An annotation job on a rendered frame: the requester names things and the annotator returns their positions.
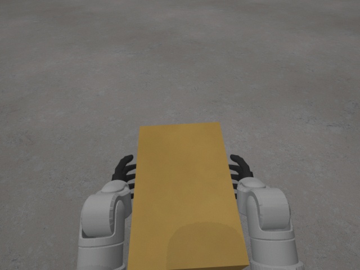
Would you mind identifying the left robot hand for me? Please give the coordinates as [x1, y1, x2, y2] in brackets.
[111, 155, 136, 199]

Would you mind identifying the carton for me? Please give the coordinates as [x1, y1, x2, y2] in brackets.
[127, 122, 250, 270]

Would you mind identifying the right robot hand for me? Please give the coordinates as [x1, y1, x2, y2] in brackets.
[229, 155, 253, 199]

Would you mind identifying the left robot forearm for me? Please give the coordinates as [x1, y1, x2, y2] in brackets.
[76, 180, 132, 270]

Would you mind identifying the right robot forearm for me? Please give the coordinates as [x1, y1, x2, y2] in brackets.
[237, 177, 305, 270]

